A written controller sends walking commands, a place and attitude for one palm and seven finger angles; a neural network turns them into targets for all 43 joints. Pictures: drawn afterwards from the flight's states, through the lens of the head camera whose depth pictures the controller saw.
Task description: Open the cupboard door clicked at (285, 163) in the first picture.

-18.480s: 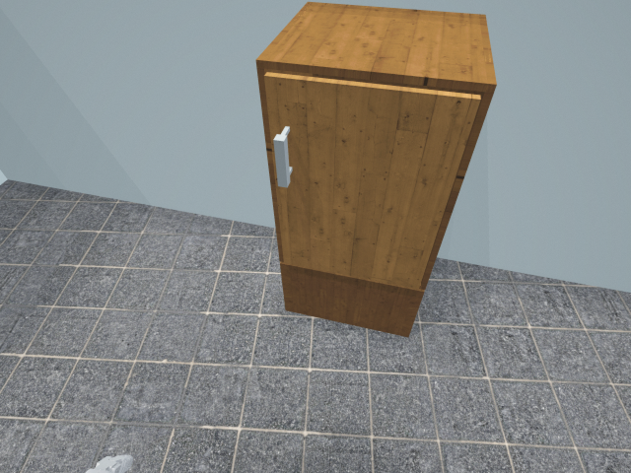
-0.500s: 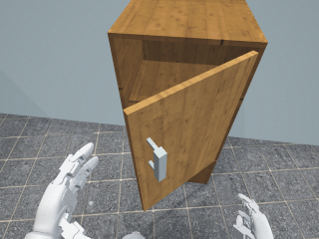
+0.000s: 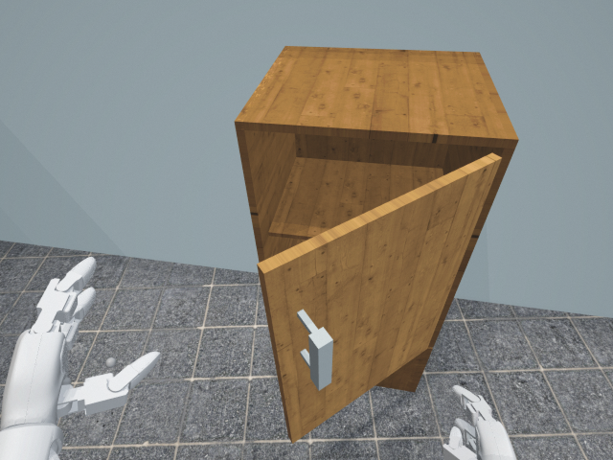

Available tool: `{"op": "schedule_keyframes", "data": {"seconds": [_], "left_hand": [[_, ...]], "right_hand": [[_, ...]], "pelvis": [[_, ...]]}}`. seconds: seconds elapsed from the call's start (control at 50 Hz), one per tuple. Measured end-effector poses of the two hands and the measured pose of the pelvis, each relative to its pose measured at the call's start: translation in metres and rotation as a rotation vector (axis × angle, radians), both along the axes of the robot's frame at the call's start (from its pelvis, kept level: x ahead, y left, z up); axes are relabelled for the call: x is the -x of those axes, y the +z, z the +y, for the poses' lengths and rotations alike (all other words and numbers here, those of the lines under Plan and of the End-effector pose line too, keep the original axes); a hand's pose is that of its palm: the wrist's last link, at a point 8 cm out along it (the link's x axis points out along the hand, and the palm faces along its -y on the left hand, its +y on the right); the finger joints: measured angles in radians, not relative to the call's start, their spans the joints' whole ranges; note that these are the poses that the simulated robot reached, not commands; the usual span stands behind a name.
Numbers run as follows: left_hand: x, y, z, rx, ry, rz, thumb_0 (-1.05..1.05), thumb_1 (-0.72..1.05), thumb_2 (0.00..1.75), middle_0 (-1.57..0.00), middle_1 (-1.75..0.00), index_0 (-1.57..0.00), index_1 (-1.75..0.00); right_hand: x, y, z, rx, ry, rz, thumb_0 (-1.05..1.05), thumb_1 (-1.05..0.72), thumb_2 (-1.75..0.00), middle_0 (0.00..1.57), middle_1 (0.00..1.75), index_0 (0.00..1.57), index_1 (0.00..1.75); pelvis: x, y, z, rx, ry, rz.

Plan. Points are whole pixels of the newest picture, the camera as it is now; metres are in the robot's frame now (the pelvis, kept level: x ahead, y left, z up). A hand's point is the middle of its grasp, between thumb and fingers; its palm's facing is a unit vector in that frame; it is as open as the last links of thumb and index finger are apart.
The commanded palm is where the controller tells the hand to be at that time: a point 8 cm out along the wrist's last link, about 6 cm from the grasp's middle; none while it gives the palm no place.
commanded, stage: draw the hand back to the body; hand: left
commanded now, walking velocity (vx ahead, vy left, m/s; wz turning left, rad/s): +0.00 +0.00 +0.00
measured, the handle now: (312, 349) +0.29 +0.03 -0.01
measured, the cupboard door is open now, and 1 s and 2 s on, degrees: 43 43 43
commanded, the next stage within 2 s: step back with the hand held close in 0.62 s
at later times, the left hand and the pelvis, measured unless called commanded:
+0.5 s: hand (90, 334) +0.19 +0.24 +0.16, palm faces +0.42 -0.82 -0.38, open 7.6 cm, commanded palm +0.14 +0.28 +0.19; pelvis +0.00 -0.02 +0.02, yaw -1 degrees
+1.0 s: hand (78, 342) +0.18 +0.24 +0.17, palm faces +0.35 -0.81 -0.47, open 7.4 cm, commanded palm +0.12 +0.28 +0.19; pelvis -0.03 -0.01 +0.02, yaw -1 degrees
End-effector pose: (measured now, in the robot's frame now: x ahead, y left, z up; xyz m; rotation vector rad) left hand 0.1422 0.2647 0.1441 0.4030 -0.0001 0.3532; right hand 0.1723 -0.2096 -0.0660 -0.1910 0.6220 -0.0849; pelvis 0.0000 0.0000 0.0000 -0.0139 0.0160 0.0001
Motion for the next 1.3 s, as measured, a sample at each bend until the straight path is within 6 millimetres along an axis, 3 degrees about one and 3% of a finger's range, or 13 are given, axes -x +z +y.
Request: {"op": "schedule_keyframes", "data": {"seconds": [0.3,0.5,0.66,0.82,1.06,1.3], "left_hand": [[-0.009,0.052,0.022,-0.096,0.074,-0.148,0.01,0.69,0.82,-0.20,-0.30,-0.20,-0.30],[-0.007,0.033,0.009,-0.032,0.061,-0.076,0.01,0.86,0.89,-0.21,-0.30,-0.21,-0.30],[-0.001,0.047,0.007,-0.065,0.059,-0.126,0.02,0.88,0.90,-0.21,-0.30,-0.21,-0.30],[0.000,0.048,0.009,-0.084,0.058,-0.131,0.02,0.89,0.90,-0.21,-0.30,-0.21,-0.30],[0.010,0.044,0.014,-0.150,-0.050,-0.068,0.02,0.89,0.90,-0.21,-0.30,-0.21,-0.30],[0.056,0.050,0.041,-0.194,-0.047,-0.150,0.02,0.89,0.90,-0.21,-0.30,-0.21,-0.30]], "right_hand": [[-0.014,0.014,-0.022,0.026,0.001,0.000,0.01,-0.91,-0.90,0.20,0.30,0.20,0.30],[-0.007,0.012,-0.032,0.022,-0.010,0.032,0.01,-0.91,-0.90,0.20,0.30,0.20,0.30],[-0.002,0.012,-0.034,0.017,-0.012,0.028,0.01,-0.91,-0.90,0.20,0.30,0.20,0.30],[0.004,0.011,-0.036,0.015,-0.011,0.045,0.01,-0.91,-0.90,0.20,0.30,0.20,0.30],[0.042,0.013,-0.047,0.053,-0.119,0.116,0.01,-0.91,-0.90,0.20,0.30,0.20,0.30],[0.094,0.010,-0.021,0.073,-0.123,0.120,0.01,-0.91,-0.90,0.20,0.30,0.20,0.30]], "pelvis": [[-0.007,0.014,-0.011,-0.010,-0.010,-0.052],[-0.004,0.017,-0.019,-0.014,-0.014,-0.067],[0.000,0.018,-0.023,-0.011,-0.011,-0.088],[0.008,0.019,-0.025,-0.002,-0.006,-0.082],[0.035,0.019,-0.010,0.005,-0.030,-0.042],[0.079,0.012,0.013,0.025,-0.026,-0.048]]}}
